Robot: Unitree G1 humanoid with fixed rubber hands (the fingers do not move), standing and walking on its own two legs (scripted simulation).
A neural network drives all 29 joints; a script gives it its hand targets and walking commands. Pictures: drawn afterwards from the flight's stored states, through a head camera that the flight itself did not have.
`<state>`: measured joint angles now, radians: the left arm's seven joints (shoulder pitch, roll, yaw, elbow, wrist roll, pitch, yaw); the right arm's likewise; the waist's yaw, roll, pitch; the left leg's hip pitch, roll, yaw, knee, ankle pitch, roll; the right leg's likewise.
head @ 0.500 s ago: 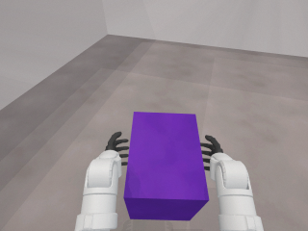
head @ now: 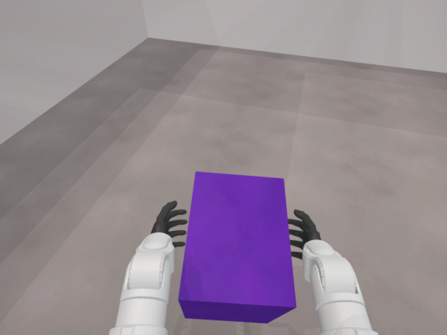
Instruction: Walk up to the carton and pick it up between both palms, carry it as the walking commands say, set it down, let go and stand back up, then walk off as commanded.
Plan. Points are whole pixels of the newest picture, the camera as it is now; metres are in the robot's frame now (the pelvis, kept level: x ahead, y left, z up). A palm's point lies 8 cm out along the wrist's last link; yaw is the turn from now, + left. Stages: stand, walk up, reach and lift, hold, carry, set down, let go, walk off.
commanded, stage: hold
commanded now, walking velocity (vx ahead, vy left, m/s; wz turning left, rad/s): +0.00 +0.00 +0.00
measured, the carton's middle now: (232, 250) +0.31 +0.00 -0.06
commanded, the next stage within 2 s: set down in 0.04 s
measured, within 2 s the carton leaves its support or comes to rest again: neither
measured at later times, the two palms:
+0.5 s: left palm (166, 231) +0.31 +0.13 +0.01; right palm (301, 243) +0.29 -0.14 +0.00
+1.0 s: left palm (176, 247) +0.33 +0.13 -0.10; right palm (291, 253) +0.32 -0.14 -0.10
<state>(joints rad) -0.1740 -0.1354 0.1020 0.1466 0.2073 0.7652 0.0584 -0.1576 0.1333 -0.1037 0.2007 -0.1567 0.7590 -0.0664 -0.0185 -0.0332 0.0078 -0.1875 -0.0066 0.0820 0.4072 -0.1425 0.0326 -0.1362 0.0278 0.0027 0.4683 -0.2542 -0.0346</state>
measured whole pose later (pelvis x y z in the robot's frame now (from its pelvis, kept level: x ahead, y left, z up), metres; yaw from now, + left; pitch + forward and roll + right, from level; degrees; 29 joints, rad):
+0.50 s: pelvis -0.03 +0.01 -0.02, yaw -3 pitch -9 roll +0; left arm -0.60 -0.20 0.50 0.64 0.45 0.54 0.05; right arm -0.57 0.21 -0.49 0.69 -0.41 0.54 -0.06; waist 0.01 -0.04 0.15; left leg -0.24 -0.05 0.02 0.60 -0.21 0.04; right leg -0.19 0.05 0.05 0.65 -0.30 -0.03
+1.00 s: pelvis -0.03 +0.00 -0.04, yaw -2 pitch +16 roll +0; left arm -0.51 -0.20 0.42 0.54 0.32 0.18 0.10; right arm -0.50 0.23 -0.39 0.57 -0.28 0.21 -0.10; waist 0.00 -0.03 0.06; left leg -0.82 -0.04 -0.01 0.78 -0.23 0.03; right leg -0.77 0.07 0.02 0.82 -0.33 -0.04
